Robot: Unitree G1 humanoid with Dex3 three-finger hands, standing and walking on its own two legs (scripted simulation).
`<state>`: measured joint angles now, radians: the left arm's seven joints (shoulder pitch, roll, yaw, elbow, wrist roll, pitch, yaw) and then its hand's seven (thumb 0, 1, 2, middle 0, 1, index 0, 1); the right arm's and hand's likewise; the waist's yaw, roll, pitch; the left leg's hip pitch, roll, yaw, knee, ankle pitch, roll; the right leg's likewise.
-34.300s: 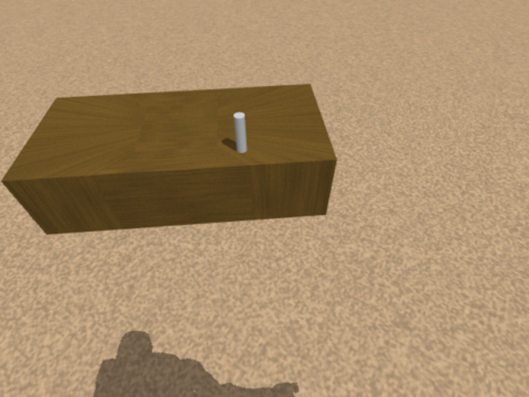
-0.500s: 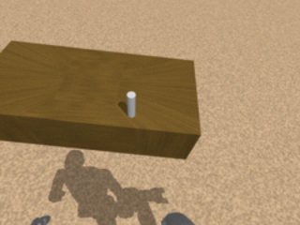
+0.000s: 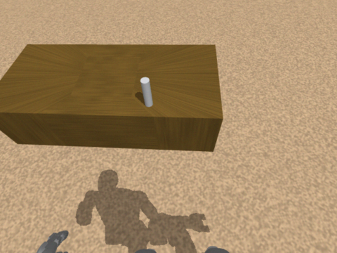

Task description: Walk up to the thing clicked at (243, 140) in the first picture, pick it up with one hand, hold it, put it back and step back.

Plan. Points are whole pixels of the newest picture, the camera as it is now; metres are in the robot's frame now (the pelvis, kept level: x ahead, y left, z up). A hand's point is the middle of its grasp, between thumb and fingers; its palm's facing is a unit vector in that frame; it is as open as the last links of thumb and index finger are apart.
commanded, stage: step back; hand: left
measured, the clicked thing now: (147, 92) +0.87 +0.15 -0.31
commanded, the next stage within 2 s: stand in 1.62 s
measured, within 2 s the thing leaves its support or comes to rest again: neither
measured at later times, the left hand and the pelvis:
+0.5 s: hand out of the picture -0.08 +0.21 -0.15, palm faces -0.05 -0.91 -0.40, open 7.4 cm; pelvis -0.16 -0.06 -0.01, yaw -3 degrees
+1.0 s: hand out of the picture -0.17 +0.21 -0.14, palm faces +0.07 -0.92 -0.39, open 7.4 cm; pelvis -0.22 -0.07 +0.00, yaw +3 degrees
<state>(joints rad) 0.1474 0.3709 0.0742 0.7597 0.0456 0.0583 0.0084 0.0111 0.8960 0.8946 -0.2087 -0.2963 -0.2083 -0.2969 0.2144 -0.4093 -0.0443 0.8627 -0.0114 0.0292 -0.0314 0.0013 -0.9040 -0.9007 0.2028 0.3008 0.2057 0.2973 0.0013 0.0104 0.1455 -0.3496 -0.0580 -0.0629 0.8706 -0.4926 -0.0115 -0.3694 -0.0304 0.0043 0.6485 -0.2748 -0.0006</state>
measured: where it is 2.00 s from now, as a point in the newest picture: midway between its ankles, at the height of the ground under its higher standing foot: outside the picture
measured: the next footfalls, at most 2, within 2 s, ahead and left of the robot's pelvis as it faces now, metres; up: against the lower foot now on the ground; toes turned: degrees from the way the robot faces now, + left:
left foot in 0.04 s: +0.00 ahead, +0.11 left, +0.00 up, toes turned -1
right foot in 0.42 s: -0.13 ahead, -0.16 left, +0.00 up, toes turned +2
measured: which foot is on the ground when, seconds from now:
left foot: up 0.00-0.02, down 0.04-0.44, up 0.46-0.74, down 0.76-1.00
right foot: down 0.00-0.06, up 0.08-0.40, down 0.42-1.00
